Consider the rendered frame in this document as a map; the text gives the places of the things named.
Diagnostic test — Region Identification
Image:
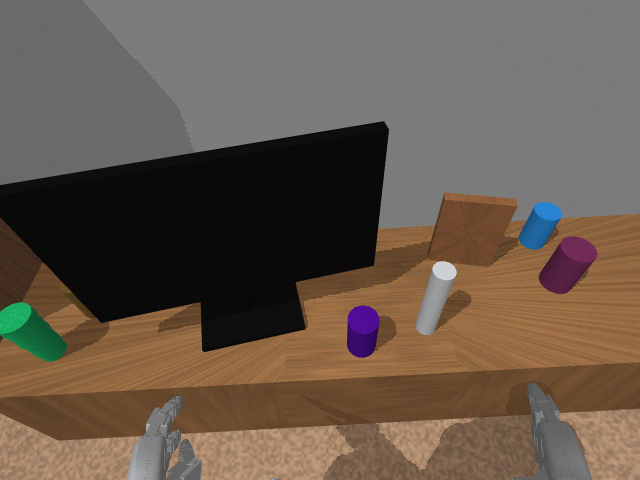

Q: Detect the left robot hand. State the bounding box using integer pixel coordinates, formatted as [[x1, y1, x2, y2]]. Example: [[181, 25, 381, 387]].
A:
[[127, 396, 202, 480]]

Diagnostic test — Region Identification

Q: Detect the right robot hand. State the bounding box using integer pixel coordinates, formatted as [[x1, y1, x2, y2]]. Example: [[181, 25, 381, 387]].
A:
[[511, 383, 592, 480]]

